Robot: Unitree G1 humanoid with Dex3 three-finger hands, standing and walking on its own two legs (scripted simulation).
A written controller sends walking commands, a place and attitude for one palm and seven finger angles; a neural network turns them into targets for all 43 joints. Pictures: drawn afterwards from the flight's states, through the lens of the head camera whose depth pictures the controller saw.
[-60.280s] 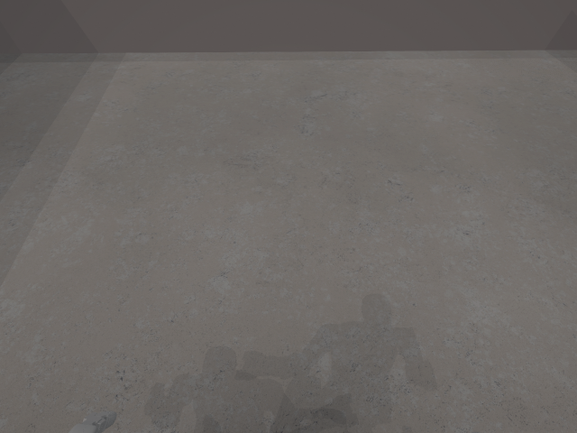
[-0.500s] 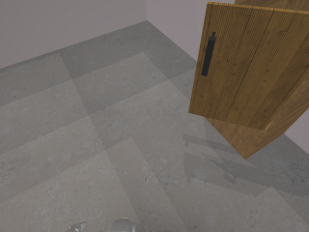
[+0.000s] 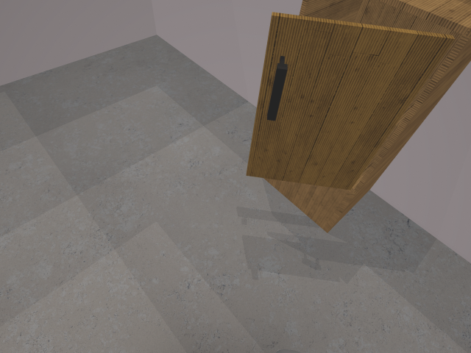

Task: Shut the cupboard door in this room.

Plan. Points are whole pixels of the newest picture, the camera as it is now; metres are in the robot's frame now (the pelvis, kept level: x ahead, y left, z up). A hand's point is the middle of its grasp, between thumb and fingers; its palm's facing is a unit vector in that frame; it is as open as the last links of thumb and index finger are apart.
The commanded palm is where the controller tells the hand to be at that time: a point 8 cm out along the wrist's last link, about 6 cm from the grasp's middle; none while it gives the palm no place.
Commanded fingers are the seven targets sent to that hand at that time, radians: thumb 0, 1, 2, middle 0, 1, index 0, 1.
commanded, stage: take the last steps up to it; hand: left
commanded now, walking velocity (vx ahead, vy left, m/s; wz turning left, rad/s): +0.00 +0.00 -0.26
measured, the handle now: (276, 89) +0.73 -0.06 +0.02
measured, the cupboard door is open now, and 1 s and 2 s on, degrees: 40 40 40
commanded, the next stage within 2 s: come to a stop and stand still in 0.86 s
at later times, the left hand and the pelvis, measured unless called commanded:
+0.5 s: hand out of the picture +0.10 +0.13 -0.19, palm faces -0.04 -0.99 -0.15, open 7.4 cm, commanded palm none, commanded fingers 0.00 0.90 0.90 -0.20 -0.30 -0.20 -0.30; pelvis +0.08 -0.04 -0.01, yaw -5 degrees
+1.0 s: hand (233, 236) +0.40 +0.02 -0.18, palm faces -0.25 -0.94 -0.23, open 7.4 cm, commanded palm none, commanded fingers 0.00 0.90 0.90 -0.20 -0.30 -0.20 -0.30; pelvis +0.25 -0.15 -0.02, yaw -12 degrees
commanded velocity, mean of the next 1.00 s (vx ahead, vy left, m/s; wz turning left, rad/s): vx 0.21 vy -0.12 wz -0.13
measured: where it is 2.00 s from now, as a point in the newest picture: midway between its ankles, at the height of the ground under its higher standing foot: (251, 349)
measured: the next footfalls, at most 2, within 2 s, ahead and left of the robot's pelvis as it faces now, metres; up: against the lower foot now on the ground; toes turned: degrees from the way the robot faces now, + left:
right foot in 0.16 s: +0.02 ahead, -0.14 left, +0.00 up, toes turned -6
left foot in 0.54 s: +0.20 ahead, +0.06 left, +0.00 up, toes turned +2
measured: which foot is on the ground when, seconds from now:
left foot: down 0.00-0.16, up 0.18-0.52, down 0.54-0.98, up 1.00-1.00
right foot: up 0.00-0.14, down 0.16-0.54, up 0.56-0.96, down 0.98-1.00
